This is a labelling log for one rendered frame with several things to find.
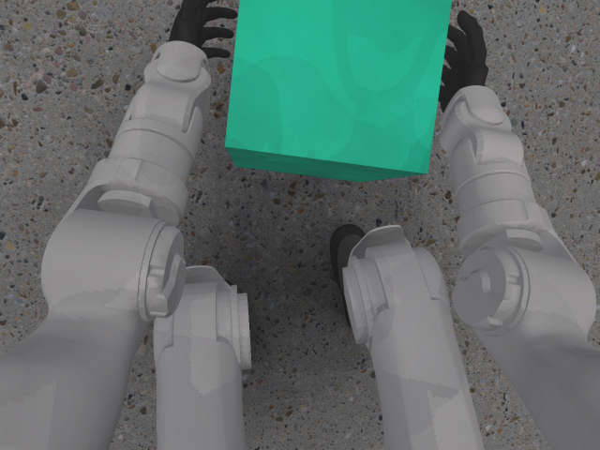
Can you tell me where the carton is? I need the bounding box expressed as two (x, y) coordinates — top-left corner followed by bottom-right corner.
(225, 0), (452, 182)

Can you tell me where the left robot hand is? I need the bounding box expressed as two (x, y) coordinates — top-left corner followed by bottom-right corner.
(168, 0), (238, 59)

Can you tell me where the right robot upper arm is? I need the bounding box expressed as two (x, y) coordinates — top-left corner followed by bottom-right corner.
(451, 244), (600, 450)

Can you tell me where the right robot forearm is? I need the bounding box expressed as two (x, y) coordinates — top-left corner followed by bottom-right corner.
(439, 85), (579, 265)

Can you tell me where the left robot forearm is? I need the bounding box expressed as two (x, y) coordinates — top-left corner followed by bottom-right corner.
(41, 40), (211, 301)

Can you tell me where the left robot upper arm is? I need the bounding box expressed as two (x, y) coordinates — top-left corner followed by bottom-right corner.
(0, 209), (187, 450)

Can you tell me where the right robot hand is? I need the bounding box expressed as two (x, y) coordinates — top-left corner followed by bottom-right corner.
(438, 10), (488, 113)

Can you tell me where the robot right shin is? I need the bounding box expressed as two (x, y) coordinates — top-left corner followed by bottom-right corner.
(348, 225), (450, 310)

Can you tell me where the right robot foot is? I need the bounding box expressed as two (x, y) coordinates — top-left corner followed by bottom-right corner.
(330, 224), (365, 328)

